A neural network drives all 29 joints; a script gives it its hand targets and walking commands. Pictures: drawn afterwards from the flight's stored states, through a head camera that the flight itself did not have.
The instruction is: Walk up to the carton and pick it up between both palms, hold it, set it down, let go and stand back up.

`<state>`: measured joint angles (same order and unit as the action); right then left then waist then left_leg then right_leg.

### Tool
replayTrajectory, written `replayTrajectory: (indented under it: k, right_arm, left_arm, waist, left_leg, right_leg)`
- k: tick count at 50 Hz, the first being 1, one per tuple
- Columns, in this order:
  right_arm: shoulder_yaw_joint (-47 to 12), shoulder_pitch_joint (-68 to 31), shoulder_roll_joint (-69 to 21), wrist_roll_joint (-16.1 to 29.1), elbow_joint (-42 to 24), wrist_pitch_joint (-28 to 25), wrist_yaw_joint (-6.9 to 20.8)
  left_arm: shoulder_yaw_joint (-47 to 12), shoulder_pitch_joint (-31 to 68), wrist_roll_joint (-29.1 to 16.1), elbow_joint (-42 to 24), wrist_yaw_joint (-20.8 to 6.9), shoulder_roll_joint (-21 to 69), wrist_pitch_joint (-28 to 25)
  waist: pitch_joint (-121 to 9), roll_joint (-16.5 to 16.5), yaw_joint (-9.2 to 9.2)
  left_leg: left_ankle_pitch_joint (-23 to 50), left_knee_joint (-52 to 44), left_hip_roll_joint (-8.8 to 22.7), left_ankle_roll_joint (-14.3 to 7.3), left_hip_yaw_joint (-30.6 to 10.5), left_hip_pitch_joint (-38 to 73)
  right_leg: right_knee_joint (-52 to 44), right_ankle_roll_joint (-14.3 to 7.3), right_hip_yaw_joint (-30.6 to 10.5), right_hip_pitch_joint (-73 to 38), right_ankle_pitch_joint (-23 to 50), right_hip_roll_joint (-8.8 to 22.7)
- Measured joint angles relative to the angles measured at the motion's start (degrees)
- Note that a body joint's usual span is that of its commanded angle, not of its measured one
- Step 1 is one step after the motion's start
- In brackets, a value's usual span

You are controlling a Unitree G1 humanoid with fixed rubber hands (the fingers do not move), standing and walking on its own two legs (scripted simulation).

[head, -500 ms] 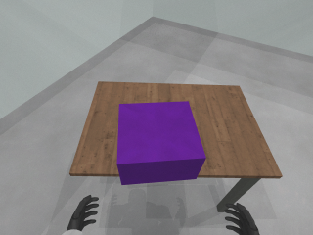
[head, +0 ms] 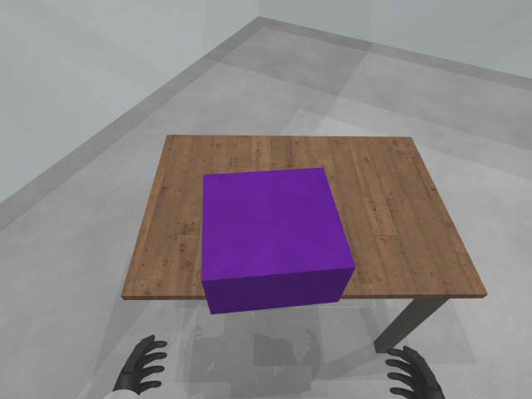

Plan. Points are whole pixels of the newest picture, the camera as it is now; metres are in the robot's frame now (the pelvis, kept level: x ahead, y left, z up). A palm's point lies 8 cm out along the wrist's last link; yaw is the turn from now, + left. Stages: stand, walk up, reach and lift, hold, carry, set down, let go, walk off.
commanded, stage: let go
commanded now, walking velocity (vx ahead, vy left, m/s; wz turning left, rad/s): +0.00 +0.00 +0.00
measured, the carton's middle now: (269, 237) +0.45 +0.03 -0.11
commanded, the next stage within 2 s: stand in 0.28 s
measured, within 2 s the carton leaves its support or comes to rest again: neither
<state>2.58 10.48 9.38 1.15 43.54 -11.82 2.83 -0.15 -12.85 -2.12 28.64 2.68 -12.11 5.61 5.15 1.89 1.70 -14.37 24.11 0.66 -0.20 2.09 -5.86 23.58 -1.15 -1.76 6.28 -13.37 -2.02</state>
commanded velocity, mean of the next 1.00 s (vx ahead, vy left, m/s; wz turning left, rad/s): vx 0.00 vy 0.00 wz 0.00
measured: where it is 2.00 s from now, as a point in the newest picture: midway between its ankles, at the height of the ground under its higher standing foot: outside the picture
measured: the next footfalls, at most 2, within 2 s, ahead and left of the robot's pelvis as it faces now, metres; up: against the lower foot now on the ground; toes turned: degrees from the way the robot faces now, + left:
none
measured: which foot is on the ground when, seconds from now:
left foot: down 0.00-1.00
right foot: down 0.00-1.00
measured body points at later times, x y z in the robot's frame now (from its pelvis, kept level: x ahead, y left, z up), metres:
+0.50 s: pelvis +0.01 +0.00 +0.00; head -0.01 +0.01 +0.45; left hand +0.12 +0.27 -0.12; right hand +0.13 -0.27 -0.11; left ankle -0.01 +0.11 -0.74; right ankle +0.00 -0.11 -0.74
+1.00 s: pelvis -0.03 +0.01 +0.00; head -0.05 +0.01 +0.45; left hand +0.02 +0.30 -0.14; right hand +0.03 -0.27 -0.13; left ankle -0.01 +0.11 -0.74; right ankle +0.00 -0.11 -0.74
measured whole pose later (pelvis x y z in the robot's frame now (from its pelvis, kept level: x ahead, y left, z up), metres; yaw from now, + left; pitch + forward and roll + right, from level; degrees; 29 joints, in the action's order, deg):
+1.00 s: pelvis -0.03 +0.01 +0.00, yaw +0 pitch -5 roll +0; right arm 0.3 12.9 17.6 -1.1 58.7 -0.2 0.2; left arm -0.8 -11.6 1.2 63.5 -0.1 -18.0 -1.2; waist 1.4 -0.4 0.2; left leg -11.6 23.0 -0.1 -1.5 2.6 -6.2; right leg 21.4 0.3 -2.3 6.2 -9.9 -1.1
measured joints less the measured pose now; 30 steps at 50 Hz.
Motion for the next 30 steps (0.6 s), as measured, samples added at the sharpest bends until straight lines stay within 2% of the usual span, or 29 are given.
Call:
replayTrajectory:
  k: [15, 21, 30]
  right_arm:
    - [-0.4, -0.2, -0.2, -1.0, 0.6, 0.0, -0.9]
    - [-1.7, -0.1, 3.5, -2.6, 3.2, 8.0, -2.7]
    - [-0.7, 2.4, 8.7, -2.4, 7.9, 11.0, -3.1]
  left_arm:
    - [0.8, 0.6, 0.8, 0.8, -1.4, -0.6, 1.4]
    - [0.3, 1.7, 3.5, 10.9, -1.9, -2.6, -4.1]
    - [0.5, 0.5, 3.9, 23.6, -2.4, -5.9, -6.7]
  waist:
    - [0.1, 0.0, -0.32]
    - [-3.3, -0.8, -0.78]
    - [-5.5, -1.9, -1.10]
  left_leg:
    - [-0.3, -0.3, 0.0, 0.2, 0.1, 1.0]
    - [-1.6, 2.5, 0.1, 0.1, -0.4, -1.8]
    - [-1.6, 2.7, 0.3, -0.1, -0.6, -1.1]
  right_leg:
    - [0.4, -0.2, 0.1, -0.6, -0.6, 0.0]
    - [2.3, -0.1, 0.7, 1.5, -1.6, 0.0]
    - [1.1, 0.2, 0.9, 0.2, -1.0, -0.1]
